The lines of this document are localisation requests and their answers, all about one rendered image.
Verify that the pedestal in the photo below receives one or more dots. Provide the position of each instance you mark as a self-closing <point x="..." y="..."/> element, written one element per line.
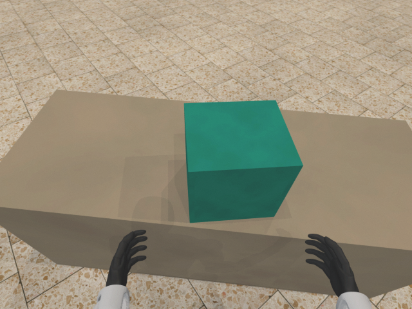
<point x="92" y="167"/>

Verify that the robot left forearm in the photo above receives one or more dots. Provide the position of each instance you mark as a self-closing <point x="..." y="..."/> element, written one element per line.
<point x="113" y="297"/>

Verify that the robot right hand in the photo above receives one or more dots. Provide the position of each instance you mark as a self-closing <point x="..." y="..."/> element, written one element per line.
<point x="335" y="266"/>

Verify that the robot left hand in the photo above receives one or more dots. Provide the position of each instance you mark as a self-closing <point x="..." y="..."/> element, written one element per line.
<point x="122" y="261"/>

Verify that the carton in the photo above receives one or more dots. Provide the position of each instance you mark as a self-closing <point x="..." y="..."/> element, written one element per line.
<point x="241" y="160"/>

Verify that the robot right forearm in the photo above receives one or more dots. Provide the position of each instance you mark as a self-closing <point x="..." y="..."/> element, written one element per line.
<point x="353" y="300"/>

